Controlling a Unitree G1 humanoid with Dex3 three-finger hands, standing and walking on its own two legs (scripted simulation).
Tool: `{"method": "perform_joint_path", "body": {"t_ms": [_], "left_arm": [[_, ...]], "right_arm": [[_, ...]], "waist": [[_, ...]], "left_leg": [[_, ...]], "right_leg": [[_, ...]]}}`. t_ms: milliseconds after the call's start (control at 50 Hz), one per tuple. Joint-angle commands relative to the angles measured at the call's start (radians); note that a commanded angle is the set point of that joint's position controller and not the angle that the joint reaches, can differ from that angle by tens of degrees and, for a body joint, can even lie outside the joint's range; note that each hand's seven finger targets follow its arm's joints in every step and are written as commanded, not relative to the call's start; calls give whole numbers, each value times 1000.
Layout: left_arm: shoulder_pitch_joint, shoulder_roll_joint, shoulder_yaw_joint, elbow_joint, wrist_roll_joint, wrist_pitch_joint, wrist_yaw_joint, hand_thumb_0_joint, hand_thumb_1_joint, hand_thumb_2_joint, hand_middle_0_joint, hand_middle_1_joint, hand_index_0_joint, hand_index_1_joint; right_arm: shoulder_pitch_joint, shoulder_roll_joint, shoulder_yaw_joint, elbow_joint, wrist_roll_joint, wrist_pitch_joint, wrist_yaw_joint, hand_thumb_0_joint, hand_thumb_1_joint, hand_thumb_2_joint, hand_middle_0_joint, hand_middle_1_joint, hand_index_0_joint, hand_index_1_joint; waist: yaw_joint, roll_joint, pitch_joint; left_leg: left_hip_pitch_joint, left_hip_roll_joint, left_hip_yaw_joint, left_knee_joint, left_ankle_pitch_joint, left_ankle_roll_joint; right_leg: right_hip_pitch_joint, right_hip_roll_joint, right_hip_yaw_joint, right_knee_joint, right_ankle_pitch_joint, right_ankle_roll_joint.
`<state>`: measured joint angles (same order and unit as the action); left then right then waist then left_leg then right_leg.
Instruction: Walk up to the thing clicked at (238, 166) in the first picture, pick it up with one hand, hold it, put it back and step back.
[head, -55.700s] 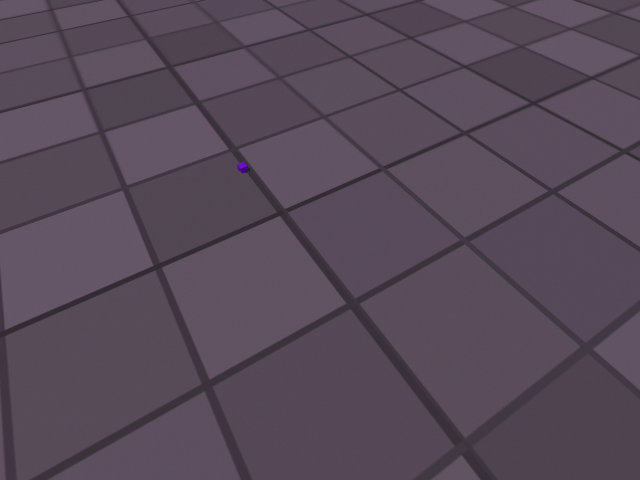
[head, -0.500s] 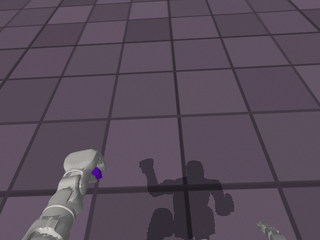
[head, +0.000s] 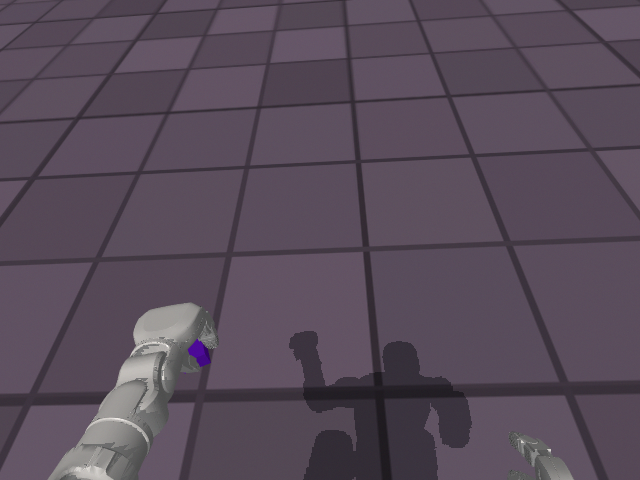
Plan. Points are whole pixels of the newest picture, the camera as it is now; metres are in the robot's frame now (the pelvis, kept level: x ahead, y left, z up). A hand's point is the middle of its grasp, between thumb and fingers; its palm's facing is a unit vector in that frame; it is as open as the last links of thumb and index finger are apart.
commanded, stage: hold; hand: left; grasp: from above
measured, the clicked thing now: (192, 354) +0.32 +0.23 -0.09
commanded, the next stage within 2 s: crouch in 1.22 s
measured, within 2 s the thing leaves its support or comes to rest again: neither
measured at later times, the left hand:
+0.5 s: hand (178, 368) +0.27 +0.22 -0.03, palm faces -0.43 -0.07 -0.90, open 5.3 cm
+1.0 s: hand (178, 364) +0.28 +0.22 -0.02, palm faces -0.43 -0.06 -0.90, open 5.2 cm
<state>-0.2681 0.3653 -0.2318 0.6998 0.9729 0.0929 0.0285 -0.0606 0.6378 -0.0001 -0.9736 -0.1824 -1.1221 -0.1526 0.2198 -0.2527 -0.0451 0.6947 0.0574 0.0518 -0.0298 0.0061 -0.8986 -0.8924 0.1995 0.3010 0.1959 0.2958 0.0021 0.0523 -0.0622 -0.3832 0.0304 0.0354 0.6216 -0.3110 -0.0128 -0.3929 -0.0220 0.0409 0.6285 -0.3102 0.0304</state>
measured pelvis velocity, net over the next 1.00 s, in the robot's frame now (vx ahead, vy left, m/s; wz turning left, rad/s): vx -0.02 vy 0.00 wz -0.01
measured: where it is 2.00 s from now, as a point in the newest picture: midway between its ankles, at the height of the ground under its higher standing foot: outside the picture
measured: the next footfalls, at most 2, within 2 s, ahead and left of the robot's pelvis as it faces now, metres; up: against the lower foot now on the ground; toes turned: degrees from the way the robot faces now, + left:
none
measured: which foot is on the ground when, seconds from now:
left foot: down 0.00-1.00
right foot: down 0.00-1.00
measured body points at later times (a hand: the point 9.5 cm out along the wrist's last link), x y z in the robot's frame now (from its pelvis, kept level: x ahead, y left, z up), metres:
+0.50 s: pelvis -0.02 +0.00 +0.01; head -0.02 -0.03 +0.46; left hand +0.29 +0.22 +0.02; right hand +0.13 -0.25 -0.11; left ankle +0.00 +0.13 -0.73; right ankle +0.01 -0.14 -0.73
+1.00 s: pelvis -0.02 +0.00 +0.01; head -0.01 -0.03 +0.46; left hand +0.30 +0.22 +0.03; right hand +0.13 -0.25 -0.11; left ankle +0.00 +0.13 -0.73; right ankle +0.01 -0.14 -0.73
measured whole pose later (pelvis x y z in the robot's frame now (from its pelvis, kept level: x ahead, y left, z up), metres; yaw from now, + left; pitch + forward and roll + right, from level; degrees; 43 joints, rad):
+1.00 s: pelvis -0.02 +0.00 +0.01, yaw +0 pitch +0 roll +1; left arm -0.26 0.37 -0.24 0.66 0.98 0.07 -0.02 -0.06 0.64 0.00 -0.98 -0.18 -1.13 -0.15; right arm 0.18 -0.25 -0.02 0.69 0.07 0.05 -0.05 0.01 -0.91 -0.90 0.20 0.30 0.20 0.30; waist 0.02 0.05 -0.01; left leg -0.27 0.03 0.04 0.49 -0.23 -0.02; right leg -0.29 -0.02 0.05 0.52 -0.24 0.03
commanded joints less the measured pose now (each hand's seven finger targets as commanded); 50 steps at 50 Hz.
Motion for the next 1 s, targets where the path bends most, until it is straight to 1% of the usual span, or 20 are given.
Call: {"method": "perform_joint_path", "body": {"t_ms": [0,160,220,300,380,400,460,540,580,620,660,680,700,720,760,800,840,860,900,980], "left_arm": [[-313,193,85,-180,9,-1,32,0,810,72,-1110,-210,-1163,-156],[-308,204,92,-219,10,-6,17,0,806,13,-1091,-209,-1154,-144],[-310,197,89,-209,11,-4,18,0,817,19,-1103,-208,-1165,-144],[-317,214,101,-229,7,-7,13,0,819,7,-1094,-231,-1163,-160],[-332,204,85,-239,11,-11,6,0,817,18,-1096,-237,-1162,-168],[-323,221,102,-231,12,-10,7,0,804,30,-1096,-226,-1157,-162],[-343,193,76,-254,3,-11,-1,0,810,28,-1084,-247,-1152,-177],[-328,219,98,-233,0,-8,-7,0,796,16,-1080,-232,-1146,-164],[-331,195,78,-240,-2,-8,-15,0,803,32,-1100,-209,-1158,-149],[-335,219,92,-210,-2,-8,-20,0,804,9,-1090,-222,-1155,-155],[-334,206,80,-222,-3,-14,-30,0,784,21,-1080,-216,-1141,-154],[-356,233,102,-239,-2,-18,-32,0,786,9,-1075,-217,-1139,-151],[-313,218,94,-207,-1,-16,-34,0,794,0,-1067,-242,-1140,-167],[-327,204,80,-247,-2,-20,-38,0,795,2,-1066,-236,-1138,-162],[-316,211,93,-252,0,-22,-35,0,800,0,-1075,-228,-1146,-156],[-336,199,77,-245,-1,-24,-31,0,804,11,-1096,-212,-1159,-147],[-349,240,114,-244,11,-28,-21,0,793,5,-1089,-206,-1151,-142],[-323,232,112,-230,14,-25,-13,0,770,20,-1080,-196,-1137,-137],[-366,231,112,-264,14,-27,-4,0,782,15,-1073,-217,-1137,-151],[-370,217,99,-208,18,-16,8,0,797,31,-1097,-214,-1156,-154]], "right_arm": [[-54,-134,-40,-133,-2,-32,-6,0,-896,-897,200,300,200,300],[-89,-127,-31,-150,2,-31,-8,0,-900,-898,200,300,199,300],[-99,-128,-28,-150,1,-33,-10,0,-898,-898,200,300,199,300],[-111,-126,-25,-152,2,-37,-13,0,-901,-899,200,300,199,300],[-117,-126,-22,-151,3,-42,-14,0,-904,-900,199,300,199,300],[-115,-129,-25,-148,3,-41,-15,0,-904,-900,199,300,199,300],[-120,-127,-22,-149,5,-44,-16,0,-902,-899,200,300,199,300],[-130,-128,-20,-146,5,-48,-19,0,-902,-899,199,300,199,300],[-138,-122,-16,-153,7,-50,-18,0,-903,-900,199,300,199,300],[-133,-124,-13,-149,7,-49,-20,0,-905,-901,199,300,199,300],[-134,-120,-12,-154,7,-49,-20,0,-905,-901,199,300,199,300],[-134,-120,-12,-153,9,-49,-21,0,-904,-900,199,300,199,300],[-136,-119,-10,-151,8,-50,-22,0,-905,-901,199,300,199,300],[-134,-118,-12,-154,9,-50,-21,0,-902,-900,199,300,199,300],[-136,-118,-13,-158,8,-49,-23,0,-903,-900,199,300,199,300],[-137,-119,-12,-154,8,-48,-22,0,-905,-901,199,300,199,300],[-132,-119,-14,-151,9,-46,-24,0,-904,-901,199,300,199,300],[-133,-119,-14,-150,9,-44,-25,0,-904,-901,199,300,199,300],[-131,-119,-16,-147,7,-44,-23,0,-901,-899,200,300,199,300],[-123,-121,-20,-133,6,-42,-20,0,-905,-901,199,300,199,300]], "waist": [[-12,-58,-228],[10,-42,-199],[-3,-50,-175],[9,-49,-176],[4,-55,-185],[7,-46,-185],[0,-41,-187],[10,-47,-162],[5,-60,-157],[8,-81,-146],[4,-73,-144],[14,-60,-163],[13,-70,-154],[11,-50,-177],[15,-51,-177],[4,-65,-165],[17,-38,-181],[18,-37,-176],[12,-22,-190],[3,-65,-183]], "left_leg": [[144,-39,2,-81,286,25],[153,-42,5,-124,206,22],[156,-41,5,-136,176,22],[158,-44,8,-146,152,24],[171,-39,3,-156,158,24],[177,-40,7,-158,166,24],[190,-36,5,-166,173,21],[185,-34,2,-182,152,19],[191,-38,8,-183,148,24],[181,-39,10,-182,160,28],[186,-41,12,-185,153,29],[195,-42,15,-186,155,29],[189,-42,13,-188,157,28],[207,-42,16,-188,172,26],[210,-40,13,-189,185,25],[209,-39,10,-192,179,26],[213,-41,13,-193,199,23],[216,-40,13,-192,204,21],[225,-39,15,-192,210,20],[223,-41,15,-184,233,25]], "right_leg": [[95,53,-32,-100,266,-26],[109,49,-26,-140,173,-30],[96,50,-27,-153,141,-30],[108,46,-23,-170,118,-28],[114,48,-26,-171,121,-29],[120,48,-26,-175,130,-29],[115,50,-27,-174,137,-31],[122,52,-31,-191,111,-32],[122,47,-26,-199,109,-30],[128,46,-29,-206,121,-26],[120,44,-25,-208,117,-26],[131,44,-25,-209,117,-26],[132,45,-26,-208,115,-28],[136,45,-24,-203,132,-30],[140,47,-28,-204,140,-30],[137,48,-30,-207,139,-30],[146,48,-30,-203,155,-33],[145,50,-30,-201,155,-34],[144,50,-30,-201,165,-34],[150,47,-31,-207,192,-28]]}}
